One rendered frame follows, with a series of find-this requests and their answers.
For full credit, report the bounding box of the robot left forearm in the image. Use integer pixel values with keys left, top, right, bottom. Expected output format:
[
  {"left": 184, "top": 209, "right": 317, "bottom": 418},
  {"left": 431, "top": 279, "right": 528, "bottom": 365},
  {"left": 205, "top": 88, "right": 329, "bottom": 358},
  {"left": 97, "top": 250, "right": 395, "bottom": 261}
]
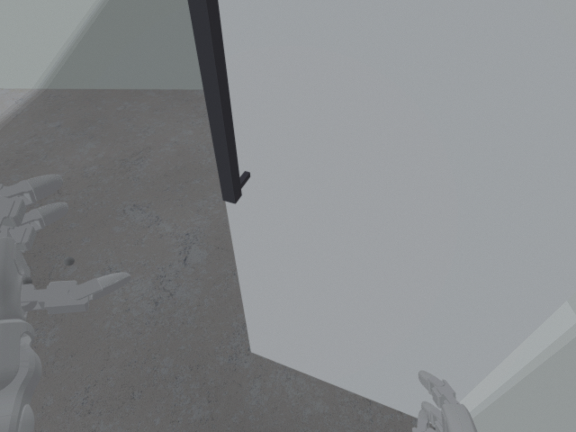
[{"left": 0, "top": 319, "right": 42, "bottom": 432}]

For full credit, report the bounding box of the right robot hand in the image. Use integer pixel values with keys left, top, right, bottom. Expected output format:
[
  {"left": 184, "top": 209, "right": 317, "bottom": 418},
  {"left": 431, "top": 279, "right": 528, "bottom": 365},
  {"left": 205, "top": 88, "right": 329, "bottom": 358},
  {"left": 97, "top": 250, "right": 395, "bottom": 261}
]
[{"left": 412, "top": 370, "right": 477, "bottom": 432}]

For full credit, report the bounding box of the fridge door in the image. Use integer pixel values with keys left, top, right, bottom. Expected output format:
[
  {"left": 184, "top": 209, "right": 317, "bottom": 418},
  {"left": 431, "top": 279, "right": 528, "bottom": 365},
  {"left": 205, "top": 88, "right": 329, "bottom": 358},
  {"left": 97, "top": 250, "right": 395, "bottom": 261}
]
[{"left": 218, "top": 0, "right": 576, "bottom": 424}]

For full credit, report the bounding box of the handle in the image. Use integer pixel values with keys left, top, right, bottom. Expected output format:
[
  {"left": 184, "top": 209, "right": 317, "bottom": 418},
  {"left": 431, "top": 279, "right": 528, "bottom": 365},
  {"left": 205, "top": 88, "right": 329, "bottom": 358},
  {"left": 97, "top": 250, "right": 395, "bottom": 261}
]
[{"left": 188, "top": 0, "right": 250, "bottom": 204}]

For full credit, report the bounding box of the left robot hand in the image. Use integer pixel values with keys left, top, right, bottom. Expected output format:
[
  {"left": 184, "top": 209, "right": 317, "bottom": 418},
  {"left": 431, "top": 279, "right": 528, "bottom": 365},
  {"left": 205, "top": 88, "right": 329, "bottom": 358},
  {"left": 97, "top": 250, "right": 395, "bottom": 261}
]
[{"left": 0, "top": 175, "right": 131, "bottom": 321}]

